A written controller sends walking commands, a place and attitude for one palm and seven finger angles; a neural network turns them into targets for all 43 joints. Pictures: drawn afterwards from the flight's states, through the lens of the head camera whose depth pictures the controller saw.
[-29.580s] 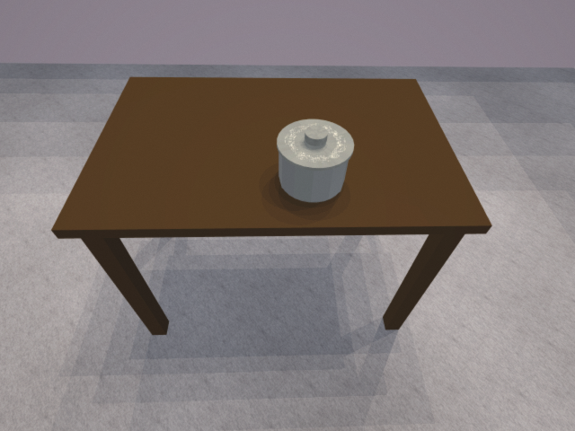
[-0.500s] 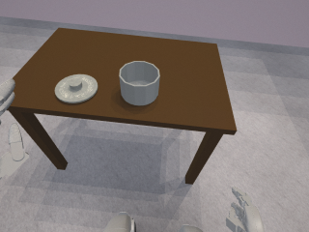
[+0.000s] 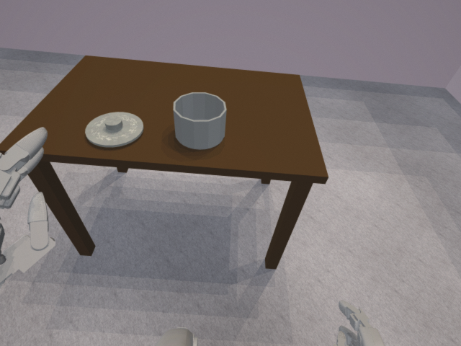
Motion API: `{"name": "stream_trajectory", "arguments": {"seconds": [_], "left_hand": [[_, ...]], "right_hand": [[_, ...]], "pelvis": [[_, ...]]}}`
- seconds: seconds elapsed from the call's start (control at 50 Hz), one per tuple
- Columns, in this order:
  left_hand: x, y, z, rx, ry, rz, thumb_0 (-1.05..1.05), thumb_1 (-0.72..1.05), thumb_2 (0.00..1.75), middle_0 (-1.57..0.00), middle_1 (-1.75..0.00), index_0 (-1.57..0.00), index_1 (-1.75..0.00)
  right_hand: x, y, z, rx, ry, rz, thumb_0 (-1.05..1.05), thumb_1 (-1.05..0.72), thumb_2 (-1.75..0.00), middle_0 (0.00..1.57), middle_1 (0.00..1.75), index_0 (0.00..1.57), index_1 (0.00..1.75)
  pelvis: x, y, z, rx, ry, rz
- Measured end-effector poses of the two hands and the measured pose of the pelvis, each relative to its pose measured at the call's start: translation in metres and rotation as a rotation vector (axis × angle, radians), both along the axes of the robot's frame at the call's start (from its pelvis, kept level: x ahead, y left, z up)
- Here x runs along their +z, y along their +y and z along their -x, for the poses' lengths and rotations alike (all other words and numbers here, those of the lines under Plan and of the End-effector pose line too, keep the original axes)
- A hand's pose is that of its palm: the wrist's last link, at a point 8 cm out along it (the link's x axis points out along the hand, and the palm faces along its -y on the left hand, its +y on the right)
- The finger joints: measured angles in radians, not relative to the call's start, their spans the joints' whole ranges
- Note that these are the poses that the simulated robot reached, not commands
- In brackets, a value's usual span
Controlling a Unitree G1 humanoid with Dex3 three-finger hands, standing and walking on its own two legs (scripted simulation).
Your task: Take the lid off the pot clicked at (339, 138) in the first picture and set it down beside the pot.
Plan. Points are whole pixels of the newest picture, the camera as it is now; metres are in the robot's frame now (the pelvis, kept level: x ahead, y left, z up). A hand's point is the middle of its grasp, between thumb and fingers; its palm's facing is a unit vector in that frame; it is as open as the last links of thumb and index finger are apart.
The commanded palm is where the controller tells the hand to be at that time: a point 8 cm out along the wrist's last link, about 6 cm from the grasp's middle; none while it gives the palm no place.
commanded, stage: stop stepping back and stand still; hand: left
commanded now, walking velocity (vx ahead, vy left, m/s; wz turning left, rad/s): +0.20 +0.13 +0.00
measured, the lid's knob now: (113, 123) +0.73 +0.38 -0.05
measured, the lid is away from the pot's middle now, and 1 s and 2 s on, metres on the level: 0.26 0.26 0.26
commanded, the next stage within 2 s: let the arm hang, fingers relaxed in 1.62 s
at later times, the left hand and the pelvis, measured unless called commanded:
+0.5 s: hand out of the picture +0.11 +0.24 +0.19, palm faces +0.36 -0.85 -0.38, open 7.4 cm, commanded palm +0.06 +0.29 +0.21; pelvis -0.08 +0.01 +0.01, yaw -1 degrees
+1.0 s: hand out of the picture -0.06 +0.22 -0.18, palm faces +0.06 -0.98 -0.18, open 7.0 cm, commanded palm none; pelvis -0.08 +0.02 +0.00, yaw +4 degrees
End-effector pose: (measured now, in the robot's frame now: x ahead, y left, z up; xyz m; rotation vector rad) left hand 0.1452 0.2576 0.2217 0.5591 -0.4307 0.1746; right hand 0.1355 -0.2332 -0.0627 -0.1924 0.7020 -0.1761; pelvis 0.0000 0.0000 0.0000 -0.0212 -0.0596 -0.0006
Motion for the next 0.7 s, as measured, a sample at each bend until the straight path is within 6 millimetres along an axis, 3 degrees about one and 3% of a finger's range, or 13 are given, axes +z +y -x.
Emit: {"name": "stream_trajectory", "arguments": {"seconds": [0.06, 0.18, 0.26, 0.36, 0.46, 0.58, 0.6, 0.64, 0.7], "left_hand": [[0.000, 0.010, 0.013, 0.035, -0.036, 0.055, 0.01, 0.89, 0.90, -0.22, -0.30, -0.21, -0.30], [-0.026, 0.039, 0.020, 0.161, 0.013, 0.109, 0.01, 0.89, 0.90, -0.21, -0.30, -0.21, -0.30], [-0.027, 0.030, 0.033, 0.152, 0.105, 0.090, 0.01, 0.89, 0.90, -0.21, -0.30, -0.21, -0.30], [-0.020, 0.012, 0.058, 0.076, 0.074, 0.050, 0.02, 0.89, 0.90, -0.21, -0.30, -0.21, -0.30], [-0.016, 0.021, 0.074, 0.104, 0.045, 0.115, 0.01, 0.89, 0.90, -0.22, -0.30, -0.21, -0.30], [-0.017, 0.030, 0.071, 0.137, 0.051, 0.096, 0.01, 0.89, 0.90, -0.21, -0.30, -0.21, -0.30], [-0.022, 0.031, 0.066, 0.144, 0.083, 0.080, 0.01, 0.89, 0.90, -0.21, -0.30, -0.21, -0.30], [-0.056, 0.037, 0.052, 0.173, 0.244, 0.111, 0.01, 0.89, 0.90, -0.21, -0.30, -0.20, -0.30], [-0.145, 0.043, 0.047, 0.239, 0.555, 0.199, 0.00, 0.90, 0.90, -0.20, -0.30, -0.20, -0.30]], "right_hand": [[0.003, -0.007, 0.020, -0.034, 0.038, 0.038, 0.01, -0.90, -0.90, 0.20, 0.30, 0.20, 0.30], [0.009, -0.010, 0.044, -0.072, -0.033, 0.053, 0.01, -0.90, -0.90, 0.20, 0.30, 0.20, 0.30], [0.010, -0.001, 0.059, -0.052, -0.056, -0.008, 0.01, -0.90, -0.90, 0.20, 0.30, 0.20, 0.30], [-0.004, 0.000, 0.070, 0.000, 0.008, -0.011, 0.01, -0.90, -0.90, 0.20, 0.30, 0.20, 0.30], [0.005, 0.002, 0.082, -0.022, 0.054, 0.024, 0.01, -0.90, -0.90, 0.20, 0.30, 0.20, 0.30], [0.011, 0.011, 0.082, -0.043, -0.052, 0.008, 0.01, -0.90, -0.90, 0.20, 0.30, 0.20, 0.30], [0.009, 0.012, 0.083, -0.025, -0.053, -0.006, 0.01, -0.90, -0.90, 0.20, 0.30, 0.20, 0.30], [-0.002, 0.013, 0.085, 0.017, -0.003, -0.025, 0.01, -0.90, -0.90, 0.20, 0.30, 0.20, 0.30], [-0.026, 0.009, 0.092, 0.066, 0.095, -0.028, 0.00, -0.90, -0.90, 0.20, 0.30, 0.20, 0.30]], "pelvis": [[0.005, 0.004, 0.007, -0.010, 0.020, -0.017], [0.003, 0.010, 0.035, -0.034, 0.012, -0.054], [0.010, 0.007, 0.046, -0.029, 0.012, -0.045], [0.004, 0.003, 0.063, -0.003, 0.009, -0.011], [0.013, 0.006, 0.072, -0.016, 0.033, -0.029], [0.011, 0.014, 0.084, -0.035, 0.018, -0.047], [0.013, 0.014, 0.084, -0.017, 0.025, -0.039], [0.014, 0.015, 0.086, 0.024, 0.041, -0.015], [0.000, 0.010, 0.089, 0.052, 0.041, -0.032]]}}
